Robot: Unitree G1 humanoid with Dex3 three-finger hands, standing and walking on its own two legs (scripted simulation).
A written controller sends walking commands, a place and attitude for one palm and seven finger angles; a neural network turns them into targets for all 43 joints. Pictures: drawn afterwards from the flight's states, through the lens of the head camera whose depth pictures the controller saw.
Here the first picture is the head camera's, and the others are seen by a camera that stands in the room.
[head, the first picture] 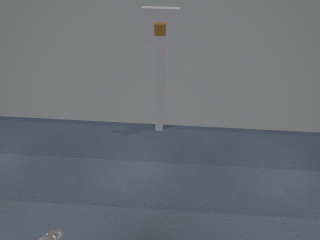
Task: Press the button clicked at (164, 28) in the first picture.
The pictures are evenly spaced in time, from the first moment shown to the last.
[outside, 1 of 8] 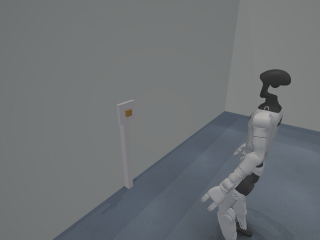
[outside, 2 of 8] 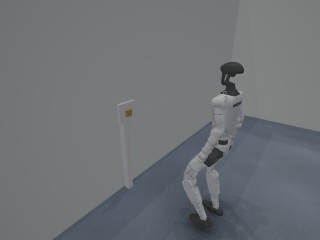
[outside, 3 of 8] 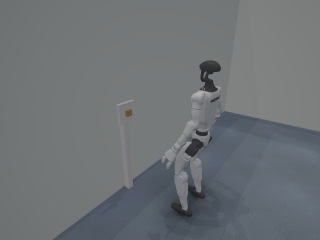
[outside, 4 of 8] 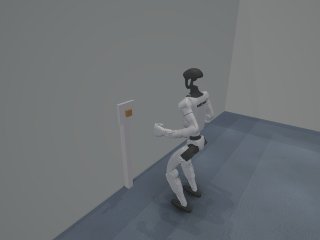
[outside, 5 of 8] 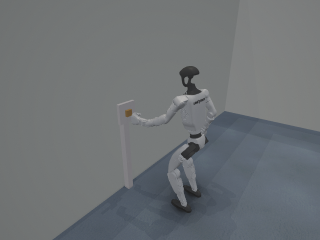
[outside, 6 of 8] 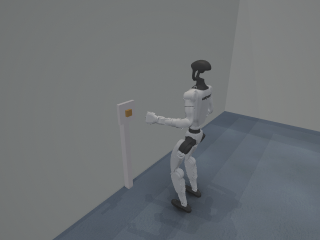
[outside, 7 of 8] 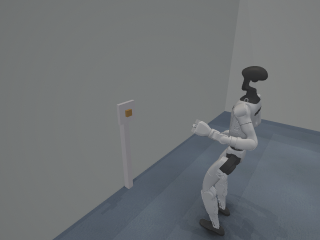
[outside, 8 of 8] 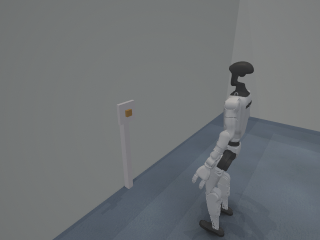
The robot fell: no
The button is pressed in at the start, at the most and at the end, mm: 0 14 0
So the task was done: yes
